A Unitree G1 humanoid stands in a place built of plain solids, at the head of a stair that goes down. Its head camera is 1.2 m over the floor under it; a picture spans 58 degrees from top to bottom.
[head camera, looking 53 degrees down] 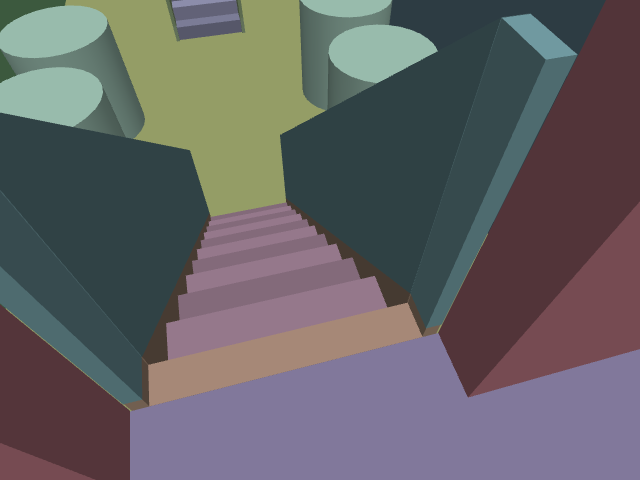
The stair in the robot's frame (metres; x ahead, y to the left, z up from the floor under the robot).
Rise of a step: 0.22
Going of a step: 0.24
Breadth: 0.79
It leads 15 degrees to the left of straight ahead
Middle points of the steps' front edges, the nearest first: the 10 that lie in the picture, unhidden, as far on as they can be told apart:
0.56 0.11 0.00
0.80 0.17 -0.22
1.03 0.23 -0.43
1.27 0.29 -0.65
1.51 0.36 -0.86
1.75 0.42 -1.08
1.98 0.48 -1.30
2.22 0.54 -1.51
2.46 0.61 -1.73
2.69 0.67 -1.95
